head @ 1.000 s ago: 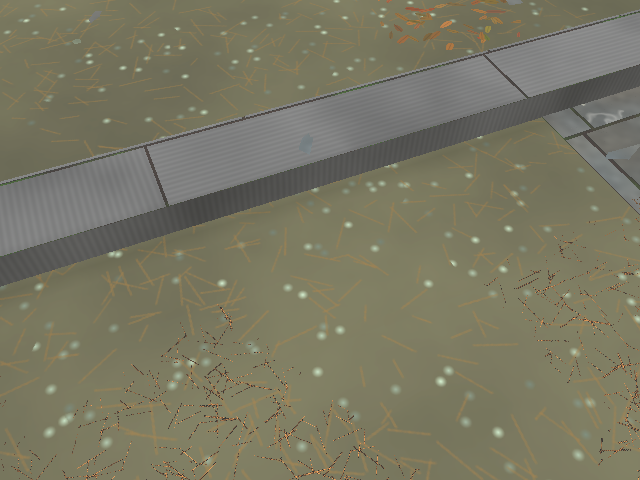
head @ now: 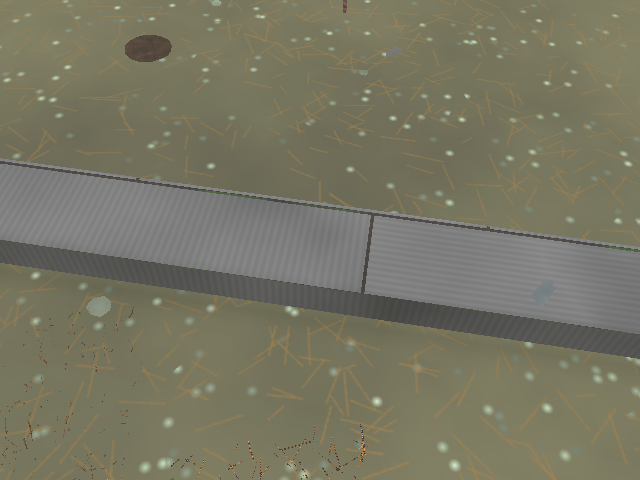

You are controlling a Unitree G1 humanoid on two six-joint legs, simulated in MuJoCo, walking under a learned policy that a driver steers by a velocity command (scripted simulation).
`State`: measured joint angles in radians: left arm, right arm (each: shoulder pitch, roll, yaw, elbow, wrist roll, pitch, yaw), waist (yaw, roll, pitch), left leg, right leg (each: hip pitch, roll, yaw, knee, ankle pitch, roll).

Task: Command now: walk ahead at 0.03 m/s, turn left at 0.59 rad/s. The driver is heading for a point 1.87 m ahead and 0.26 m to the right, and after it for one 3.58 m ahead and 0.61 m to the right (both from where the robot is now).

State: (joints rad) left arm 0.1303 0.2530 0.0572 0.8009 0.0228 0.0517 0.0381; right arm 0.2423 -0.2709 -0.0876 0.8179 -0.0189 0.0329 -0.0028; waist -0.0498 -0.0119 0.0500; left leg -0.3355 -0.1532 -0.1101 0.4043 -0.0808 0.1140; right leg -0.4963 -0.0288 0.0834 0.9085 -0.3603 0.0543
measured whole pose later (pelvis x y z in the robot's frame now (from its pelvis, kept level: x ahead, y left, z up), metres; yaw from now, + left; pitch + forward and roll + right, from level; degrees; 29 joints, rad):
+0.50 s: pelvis +0.01 -0.05 +0.01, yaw +8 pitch +0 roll +1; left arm 0.21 0.23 0.02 0.82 0.02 0.00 0.03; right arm 0.19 -0.27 -0.05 0.88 0.00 0.06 -0.01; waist 0.01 0.03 0.05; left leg -0.20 -0.04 -0.08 0.57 -0.39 -0.03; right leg -0.20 0.03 0.02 0.44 -0.23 -0.05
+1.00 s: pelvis -0.01 -0.03 +0.01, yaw +8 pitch -2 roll +0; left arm 0.24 0.23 0.01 1.07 0.01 0.01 0.02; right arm 0.21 -0.22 0.01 1.10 -0.01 0.00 -0.04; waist 0.01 -0.01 0.04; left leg -0.09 -0.05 -0.06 0.36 -0.23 0.03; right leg -0.15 0.02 0.02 0.37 -0.18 -0.01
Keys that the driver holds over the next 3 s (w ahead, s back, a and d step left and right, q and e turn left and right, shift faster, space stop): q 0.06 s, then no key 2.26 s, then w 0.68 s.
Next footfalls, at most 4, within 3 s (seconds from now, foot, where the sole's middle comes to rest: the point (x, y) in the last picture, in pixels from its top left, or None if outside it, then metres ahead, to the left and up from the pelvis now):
0.18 right None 0.06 -0.14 -0.77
0.54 left None -0.01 0.07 -0.77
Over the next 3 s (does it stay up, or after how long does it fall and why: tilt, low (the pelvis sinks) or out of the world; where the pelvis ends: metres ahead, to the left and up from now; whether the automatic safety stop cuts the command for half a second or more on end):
stays up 0.23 -0.04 -0.01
